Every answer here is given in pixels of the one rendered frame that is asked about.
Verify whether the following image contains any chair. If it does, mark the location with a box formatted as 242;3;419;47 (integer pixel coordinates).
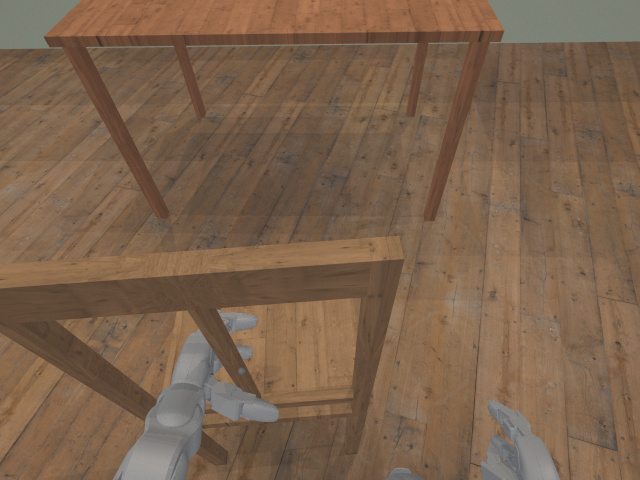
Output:
0;236;404;466

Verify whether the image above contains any left robot hand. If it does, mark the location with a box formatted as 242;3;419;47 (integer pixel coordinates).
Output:
170;310;279;422

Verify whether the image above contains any table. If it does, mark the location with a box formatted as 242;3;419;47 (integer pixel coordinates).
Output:
44;0;504;221

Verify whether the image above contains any right robot shin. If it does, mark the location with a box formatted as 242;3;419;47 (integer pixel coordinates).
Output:
389;468;411;477

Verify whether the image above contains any right robot hand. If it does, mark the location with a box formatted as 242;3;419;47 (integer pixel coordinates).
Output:
481;400;560;480

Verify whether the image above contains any left robot forearm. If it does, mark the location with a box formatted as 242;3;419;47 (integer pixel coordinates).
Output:
113;383;206;480

